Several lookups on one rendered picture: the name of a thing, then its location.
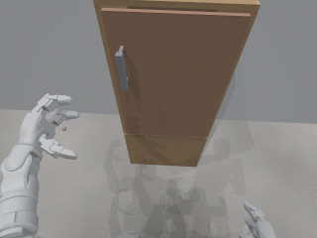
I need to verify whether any handle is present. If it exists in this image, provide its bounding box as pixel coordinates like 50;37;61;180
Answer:
115;46;129;92

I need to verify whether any cupboard door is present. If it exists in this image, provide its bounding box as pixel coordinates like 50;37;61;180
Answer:
101;8;252;138

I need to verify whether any robot left hand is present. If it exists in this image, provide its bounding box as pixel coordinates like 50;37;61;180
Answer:
18;93;80;160

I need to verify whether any left robot forearm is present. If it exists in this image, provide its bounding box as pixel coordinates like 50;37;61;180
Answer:
0;144;43;238

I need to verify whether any robot right hand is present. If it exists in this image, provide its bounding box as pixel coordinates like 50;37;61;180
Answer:
239;201;276;238

